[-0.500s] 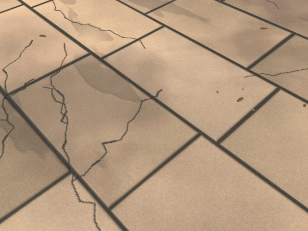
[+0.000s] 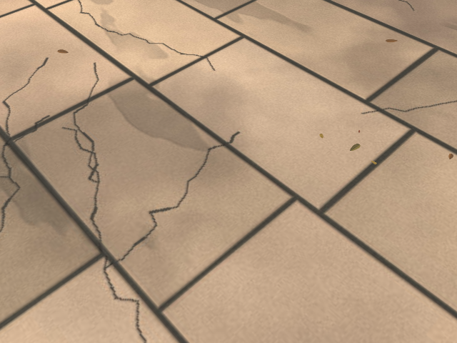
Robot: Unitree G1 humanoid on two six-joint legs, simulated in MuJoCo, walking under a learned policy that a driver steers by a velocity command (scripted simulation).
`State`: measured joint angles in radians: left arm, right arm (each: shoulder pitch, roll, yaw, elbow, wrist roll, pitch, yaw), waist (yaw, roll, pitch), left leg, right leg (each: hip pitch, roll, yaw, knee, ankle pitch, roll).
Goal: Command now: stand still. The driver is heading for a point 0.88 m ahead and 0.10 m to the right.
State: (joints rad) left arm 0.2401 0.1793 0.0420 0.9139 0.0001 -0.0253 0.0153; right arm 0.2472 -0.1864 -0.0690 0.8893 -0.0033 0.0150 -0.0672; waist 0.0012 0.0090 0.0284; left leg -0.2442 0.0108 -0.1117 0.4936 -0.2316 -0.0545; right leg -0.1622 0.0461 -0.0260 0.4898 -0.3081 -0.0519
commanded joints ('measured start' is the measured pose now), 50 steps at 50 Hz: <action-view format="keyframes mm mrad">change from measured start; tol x32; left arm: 1 23 99 19 -19 -1 -7 5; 42 -374 121 1 -184 -26 -74 -63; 50 116 240 48 -37 -14 -67 -45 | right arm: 1 14 -93 -18 -8 1 -11 -5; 50 171 -178 21 75 45 -144 80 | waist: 1 3 -12 -6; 20 -58 -88 14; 23 -131 322 -133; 42 -62 52 106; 50 114 -184 -277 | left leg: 1 64 17 -8 -41 181 28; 12 -479 87 52 417 -226 94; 20 157 -41 215 18 36 79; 24 394 405 -608 -343 -467 342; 30 190 196 -73 -373 143 225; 42 332 231 63 -358 377 223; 46 365 203 106 10 915 176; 49 -396 -76 -23 873 -312 88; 50 -493 -9 -19 928 -272 108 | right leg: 1 -67 -96 101 -136 172 -17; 9 -44 -355 475 -384 -507 -202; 18 -39 -248 196 -304 -64 -153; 25 -704 -111 130 769 -86 -43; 43 -509 -102 10 32 327 -20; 46 -124 -7 -57 26 245 -82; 48 618 -384 558 -3 20 -310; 50 475 -401 664 -207 -65 -263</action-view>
